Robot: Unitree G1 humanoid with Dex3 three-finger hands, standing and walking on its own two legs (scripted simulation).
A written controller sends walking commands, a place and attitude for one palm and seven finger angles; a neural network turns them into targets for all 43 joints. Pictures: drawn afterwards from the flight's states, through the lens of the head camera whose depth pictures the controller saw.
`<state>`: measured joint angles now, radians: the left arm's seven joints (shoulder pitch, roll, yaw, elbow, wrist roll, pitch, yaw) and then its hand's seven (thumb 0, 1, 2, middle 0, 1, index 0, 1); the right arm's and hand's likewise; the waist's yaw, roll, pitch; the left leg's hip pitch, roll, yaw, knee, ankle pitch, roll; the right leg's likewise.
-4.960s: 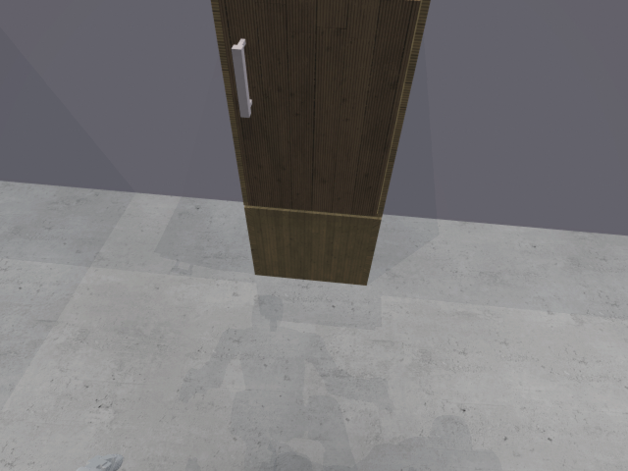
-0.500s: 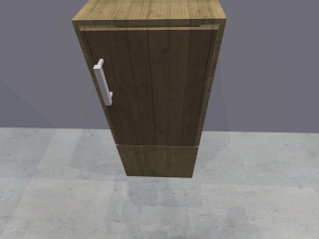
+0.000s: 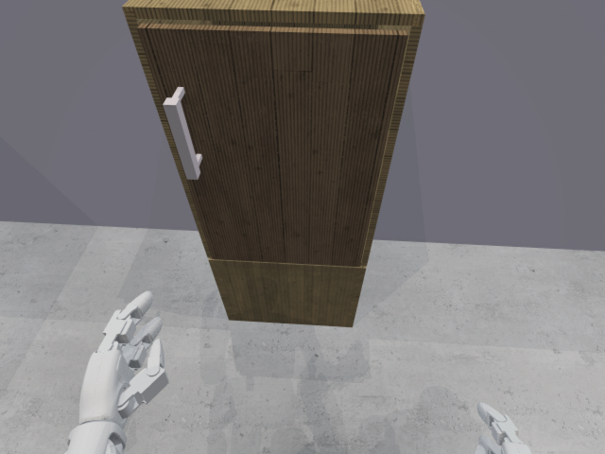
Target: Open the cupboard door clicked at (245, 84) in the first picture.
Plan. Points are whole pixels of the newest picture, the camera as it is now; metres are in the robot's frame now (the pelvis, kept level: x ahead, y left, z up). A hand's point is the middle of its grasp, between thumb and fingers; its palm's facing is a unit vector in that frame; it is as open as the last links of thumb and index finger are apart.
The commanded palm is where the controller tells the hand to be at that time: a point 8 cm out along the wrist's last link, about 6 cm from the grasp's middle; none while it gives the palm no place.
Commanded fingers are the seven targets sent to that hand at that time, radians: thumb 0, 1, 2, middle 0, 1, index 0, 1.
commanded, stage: raise the hand with hooked fingers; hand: left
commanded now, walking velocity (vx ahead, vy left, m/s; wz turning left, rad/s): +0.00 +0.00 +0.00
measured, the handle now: (186, 135) +0.61 +0.24 +0.09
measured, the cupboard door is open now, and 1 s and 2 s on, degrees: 0 0 0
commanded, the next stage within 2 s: move the hooked fingers beside the handle in 1.88 s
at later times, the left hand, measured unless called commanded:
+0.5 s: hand (128, 391) +0.20 +0.23 +0.01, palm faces -0.05 -1.00 -0.04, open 10.4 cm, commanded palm +0.17 +0.28 +0.02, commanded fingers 0.00 0.04 0.53 -0.26 -0.86 -0.26 -0.86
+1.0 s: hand (85, 338) +0.24 +0.27 +0.06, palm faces +0.01 -1.00 -0.07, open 13.3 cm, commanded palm +0.21 +0.32 +0.07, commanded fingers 0.00 -0.50 0.30 -0.30 -1.20 -0.30 -1.20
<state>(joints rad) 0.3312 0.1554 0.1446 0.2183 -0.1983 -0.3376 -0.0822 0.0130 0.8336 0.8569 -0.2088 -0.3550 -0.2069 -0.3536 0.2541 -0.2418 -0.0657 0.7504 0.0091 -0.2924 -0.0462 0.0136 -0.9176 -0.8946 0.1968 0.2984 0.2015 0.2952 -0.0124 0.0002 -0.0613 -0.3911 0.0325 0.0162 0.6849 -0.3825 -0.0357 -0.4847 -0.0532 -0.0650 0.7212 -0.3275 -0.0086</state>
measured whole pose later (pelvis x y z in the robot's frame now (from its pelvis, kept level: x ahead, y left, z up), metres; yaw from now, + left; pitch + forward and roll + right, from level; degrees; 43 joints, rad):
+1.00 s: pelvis -0.01 +0.03 -0.02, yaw +1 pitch +6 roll -2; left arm 0.16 0.36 0.33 0.12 -0.33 -0.22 -0.40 0.00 -0.32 0.37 -0.29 -1.09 -0.29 -1.08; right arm 0.26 -0.27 0.03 0.54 0.04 -0.28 -0.07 0.01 -0.91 -0.90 0.20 0.30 0.20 0.30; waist 0.01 0.01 -0.06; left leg -0.53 0.04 -0.01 0.90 -0.47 0.00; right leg -0.56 -0.05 -0.08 0.82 -0.36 0.02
